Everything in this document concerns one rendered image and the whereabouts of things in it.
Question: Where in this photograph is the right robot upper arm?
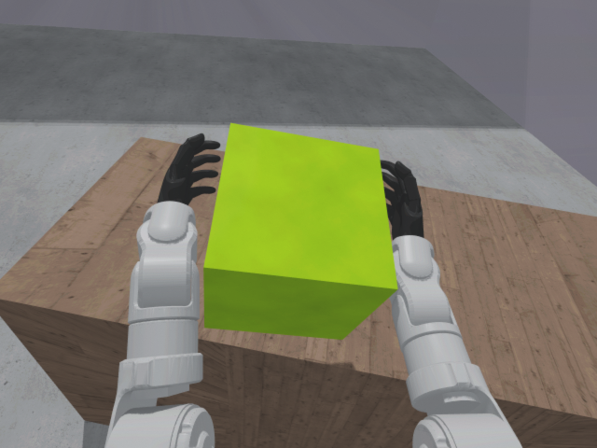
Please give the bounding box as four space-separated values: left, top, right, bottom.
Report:
412 413 521 448

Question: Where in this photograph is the robot left hand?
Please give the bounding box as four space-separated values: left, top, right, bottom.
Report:
158 133 221 205

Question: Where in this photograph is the left robot upper arm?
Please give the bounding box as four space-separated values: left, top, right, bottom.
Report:
106 403 215 448

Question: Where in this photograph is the robot right hand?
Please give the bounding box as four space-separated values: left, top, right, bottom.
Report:
381 161 424 240

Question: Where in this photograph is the right robot forearm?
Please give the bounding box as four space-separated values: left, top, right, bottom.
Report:
389 235 522 448

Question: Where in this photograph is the carton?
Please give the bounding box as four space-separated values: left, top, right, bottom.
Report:
203 123 398 340

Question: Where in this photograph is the pedestal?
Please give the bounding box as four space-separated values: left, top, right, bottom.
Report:
0 137 597 448

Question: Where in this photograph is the left robot forearm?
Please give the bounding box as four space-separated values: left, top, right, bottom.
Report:
104 201 203 448

